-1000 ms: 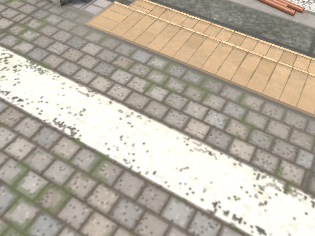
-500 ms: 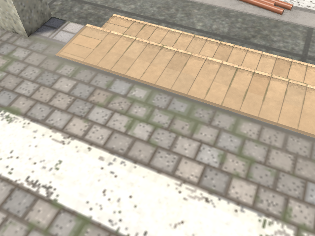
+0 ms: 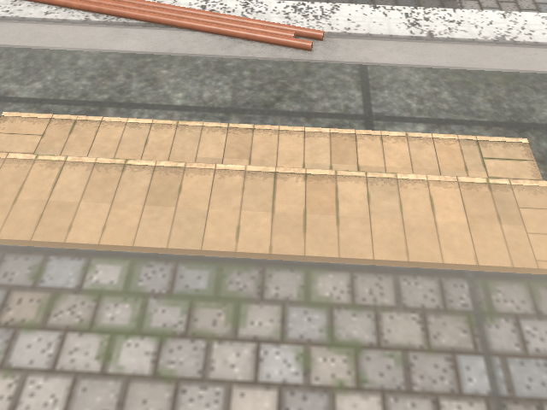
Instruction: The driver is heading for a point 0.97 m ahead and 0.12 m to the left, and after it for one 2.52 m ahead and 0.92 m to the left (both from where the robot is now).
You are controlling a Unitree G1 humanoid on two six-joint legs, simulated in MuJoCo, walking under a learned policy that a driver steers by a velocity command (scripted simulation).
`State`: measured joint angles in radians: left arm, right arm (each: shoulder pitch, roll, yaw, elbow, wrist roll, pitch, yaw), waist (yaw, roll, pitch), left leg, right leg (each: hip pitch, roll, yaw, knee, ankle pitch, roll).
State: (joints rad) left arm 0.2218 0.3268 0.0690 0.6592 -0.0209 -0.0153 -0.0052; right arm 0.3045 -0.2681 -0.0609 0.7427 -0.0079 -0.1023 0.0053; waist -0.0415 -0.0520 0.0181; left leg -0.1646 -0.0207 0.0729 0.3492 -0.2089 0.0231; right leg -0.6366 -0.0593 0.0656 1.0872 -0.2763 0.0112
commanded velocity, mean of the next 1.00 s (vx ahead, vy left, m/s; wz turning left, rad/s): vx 0.50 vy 0.00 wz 0.21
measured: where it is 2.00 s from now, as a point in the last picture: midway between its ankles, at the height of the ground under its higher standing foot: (208, 204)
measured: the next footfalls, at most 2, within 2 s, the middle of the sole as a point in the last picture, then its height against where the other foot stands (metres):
right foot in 0.24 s outside the picture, level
left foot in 0.80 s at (235, 369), level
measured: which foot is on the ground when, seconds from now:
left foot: down 0.00-0.24, up 0.26-0.78, down 0.80-1.00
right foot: up 0.00-0.22, down 0.24-0.78, up 0.80-1.00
